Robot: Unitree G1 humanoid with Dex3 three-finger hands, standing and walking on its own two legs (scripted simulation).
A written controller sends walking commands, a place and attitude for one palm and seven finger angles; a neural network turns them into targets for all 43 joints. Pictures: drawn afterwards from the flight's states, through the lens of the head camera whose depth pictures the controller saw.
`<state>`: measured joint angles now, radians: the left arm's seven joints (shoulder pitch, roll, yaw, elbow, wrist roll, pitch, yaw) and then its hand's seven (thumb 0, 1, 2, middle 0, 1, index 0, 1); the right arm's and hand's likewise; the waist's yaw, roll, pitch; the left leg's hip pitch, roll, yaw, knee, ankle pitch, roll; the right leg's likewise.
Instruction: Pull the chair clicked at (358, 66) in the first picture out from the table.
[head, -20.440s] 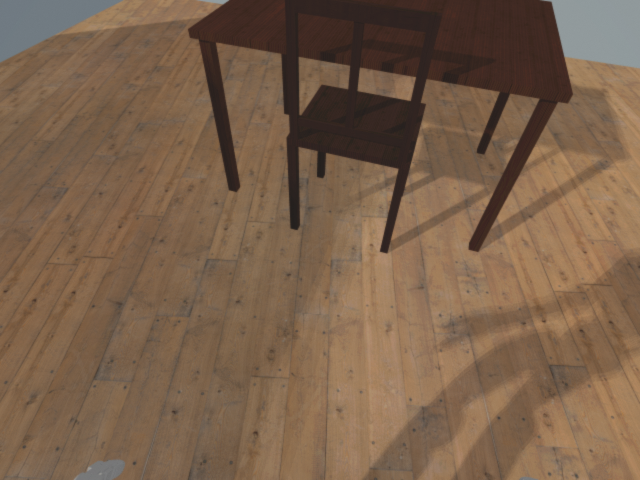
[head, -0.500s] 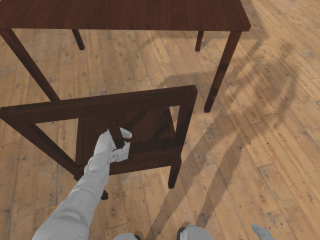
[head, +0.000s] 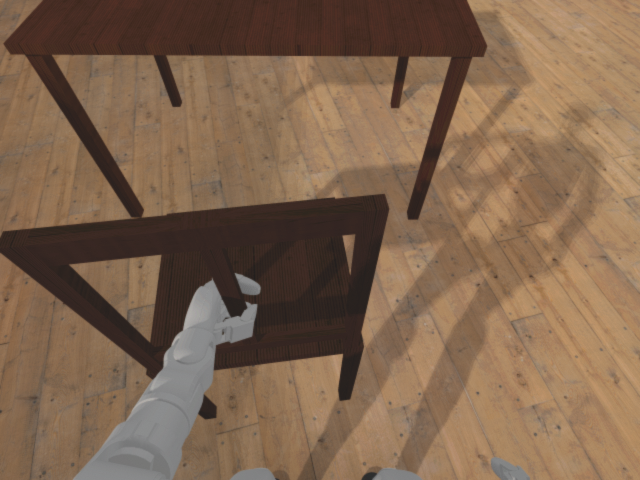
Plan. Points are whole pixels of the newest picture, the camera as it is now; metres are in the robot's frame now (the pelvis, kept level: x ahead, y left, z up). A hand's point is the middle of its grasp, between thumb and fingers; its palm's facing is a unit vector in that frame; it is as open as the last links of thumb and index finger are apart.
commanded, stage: stop walking, hand still on the chair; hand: left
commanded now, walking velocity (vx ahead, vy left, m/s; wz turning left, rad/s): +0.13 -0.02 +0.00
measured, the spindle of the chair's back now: (234, 301) +0.36 +0.14 -0.06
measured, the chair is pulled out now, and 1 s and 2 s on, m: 0.58 0.63 0.63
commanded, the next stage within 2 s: open the thumb and straighten the fingers in 0.84 s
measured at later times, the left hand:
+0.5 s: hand (244, 352) +0.28 +0.12 -0.06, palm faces -0.05 -0.98 -0.18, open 5.5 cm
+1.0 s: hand (244, 352) +0.28 +0.12 -0.06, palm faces -0.04 -0.99 -0.16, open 5.6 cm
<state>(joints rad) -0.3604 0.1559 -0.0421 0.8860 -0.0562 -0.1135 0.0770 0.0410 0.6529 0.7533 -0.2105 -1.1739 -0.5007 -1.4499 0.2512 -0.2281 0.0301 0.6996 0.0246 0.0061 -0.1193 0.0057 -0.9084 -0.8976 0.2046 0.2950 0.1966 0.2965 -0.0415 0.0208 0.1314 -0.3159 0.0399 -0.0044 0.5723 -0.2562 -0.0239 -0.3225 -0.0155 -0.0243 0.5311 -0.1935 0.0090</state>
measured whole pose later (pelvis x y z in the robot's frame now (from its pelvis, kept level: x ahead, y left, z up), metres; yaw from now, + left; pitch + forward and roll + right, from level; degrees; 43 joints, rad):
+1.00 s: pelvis +0.04 +0.00 +0.01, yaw +0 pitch +0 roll +0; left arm 0.06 0.13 -0.10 0.57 -0.04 -0.06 0.09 0.06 0.64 0.76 -0.20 -1.20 -0.50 -1.45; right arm 0.22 -0.22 0.04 0.67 0.03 0.01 -0.09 0.01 -0.91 -0.90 0.21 0.30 0.20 0.30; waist -0.05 0.02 0.00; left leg -0.19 0.03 0.00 0.44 -0.25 -0.03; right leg -0.22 -0.02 -0.02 0.45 -0.24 0.01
